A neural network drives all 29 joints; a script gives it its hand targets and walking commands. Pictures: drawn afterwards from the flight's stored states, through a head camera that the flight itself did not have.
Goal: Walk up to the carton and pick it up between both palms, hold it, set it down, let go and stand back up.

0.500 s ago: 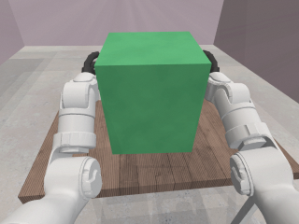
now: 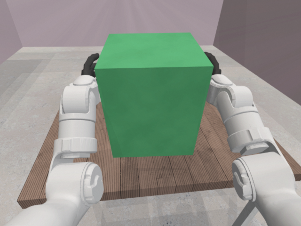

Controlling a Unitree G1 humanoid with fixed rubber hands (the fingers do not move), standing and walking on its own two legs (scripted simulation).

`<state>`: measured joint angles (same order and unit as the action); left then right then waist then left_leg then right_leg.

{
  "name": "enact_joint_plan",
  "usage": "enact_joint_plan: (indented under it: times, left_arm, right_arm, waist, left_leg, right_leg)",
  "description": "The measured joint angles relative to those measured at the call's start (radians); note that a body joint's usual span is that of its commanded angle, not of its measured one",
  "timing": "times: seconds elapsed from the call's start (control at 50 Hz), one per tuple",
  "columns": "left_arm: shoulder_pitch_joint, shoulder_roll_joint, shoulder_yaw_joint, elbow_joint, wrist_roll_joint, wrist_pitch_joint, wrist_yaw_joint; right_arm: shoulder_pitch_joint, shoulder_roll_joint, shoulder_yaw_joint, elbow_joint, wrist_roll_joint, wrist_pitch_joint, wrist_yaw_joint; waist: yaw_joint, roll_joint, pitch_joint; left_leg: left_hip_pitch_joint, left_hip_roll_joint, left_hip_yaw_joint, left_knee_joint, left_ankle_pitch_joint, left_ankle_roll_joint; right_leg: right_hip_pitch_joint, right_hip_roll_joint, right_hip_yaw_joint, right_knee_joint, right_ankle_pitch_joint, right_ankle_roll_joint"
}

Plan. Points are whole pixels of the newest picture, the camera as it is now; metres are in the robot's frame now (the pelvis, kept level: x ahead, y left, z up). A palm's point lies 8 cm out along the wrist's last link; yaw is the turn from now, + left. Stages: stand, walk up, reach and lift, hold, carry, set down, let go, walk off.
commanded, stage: hold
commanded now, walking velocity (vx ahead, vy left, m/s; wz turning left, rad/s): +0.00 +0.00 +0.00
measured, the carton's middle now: (151, 95) +0.38 +0.00 +0.23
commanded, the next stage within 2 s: none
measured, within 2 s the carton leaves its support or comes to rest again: neither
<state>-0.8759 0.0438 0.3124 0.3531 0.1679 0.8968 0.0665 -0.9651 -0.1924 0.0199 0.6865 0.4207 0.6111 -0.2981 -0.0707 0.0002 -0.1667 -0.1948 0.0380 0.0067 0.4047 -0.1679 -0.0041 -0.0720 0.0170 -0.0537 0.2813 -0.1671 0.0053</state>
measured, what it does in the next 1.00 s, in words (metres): stands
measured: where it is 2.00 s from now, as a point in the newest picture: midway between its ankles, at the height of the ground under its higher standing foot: outside the picture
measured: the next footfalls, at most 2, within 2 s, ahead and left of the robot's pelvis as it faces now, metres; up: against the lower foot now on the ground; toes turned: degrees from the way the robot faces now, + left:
none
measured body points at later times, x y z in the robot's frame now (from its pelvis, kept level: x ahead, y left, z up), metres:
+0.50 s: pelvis +0.00 +0.00 +0.00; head -0.08 +0.02 +0.44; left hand +0.39 +0.15 +0.27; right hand +0.39 -0.15 +0.27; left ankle +0.03 +0.12 -0.75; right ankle -0.01 -0.12 -0.75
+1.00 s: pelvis +0.00 +0.00 +0.00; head -0.08 +0.02 +0.44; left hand +0.39 +0.15 +0.27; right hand +0.39 -0.15 +0.27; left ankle +0.03 +0.12 -0.75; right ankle -0.01 -0.12 -0.75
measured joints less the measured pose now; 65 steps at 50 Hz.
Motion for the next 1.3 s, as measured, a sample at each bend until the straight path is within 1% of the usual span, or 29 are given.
enact_joint_plan:
  times: [0.34,0.6,0.9,1.04,1.3]
  left_arm:
    - [-0.031,0.01,0.01,0.053,0.002,-0.013,-0.005]
    - [-0.017,0.015,-0.003,0.037,-0.007,-0.014,-0.004]
    - [-0.015,0.009,-0.003,0.027,-0.005,-0.013,0.0]
    - [-0.026,0.0,0.019,0.035,0.014,-0.015,0.0]
    - [-0.038,0.009,0.027,0.067,0.019,-0.032,-0.013]
  right_arm:
    - [-0.028,0.002,-0.005,0.045,-0.012,-0.003,0.006]
    - [-0.018,0.001,0.003,0.028,-0.003,-0.001,0.001]
    - [-0.009,0.0,-0.002,0.013,0.0,0.003,-0.001]
    - [-0.027,0.002,0.0,0.054,-0.004,-0.017,0.012]
    - [-0.025,0.009,0.006,0.065,-0.016,-0.026,0.01]
  waist:
    - [0.008,0.0,-0.008]
    - [0.002,-0.001,-0.008]
    - [0.002,0.002,-0.008]
    - [0.01,0.002,-0.005]
    - [0.005,-0.006,0.003]
  left_leg:
    - [-0.006,0.002,0.0,-0.006,0.007,-0.001]
    - [-0.01,0.0,-0.008,-0.001,0.005,-0.002]
    - [-0.01,0.0,-0.004,0.001,0.001,0.001]
    - [0.003,0.002,0.001,0.0,-0.001,-0.002]
    - [0.019,0.004,-0.013,-0.013,0.008,-0.009]
  right_leg:
    - [-0.009,0.002,0.001,0.0,0.004,-0.003]
    - [-0.006,0.002,-0.005,-0.005,0.004,-0.002]
    - [-0.005,0.001,-0.001,-0.006,0.004,0.0]
    - [0.001,0.003,0.005,0.001,0.0,-0.003]
    - [0.017,0.007,-0.008,-0.002,-0.002,-0.01]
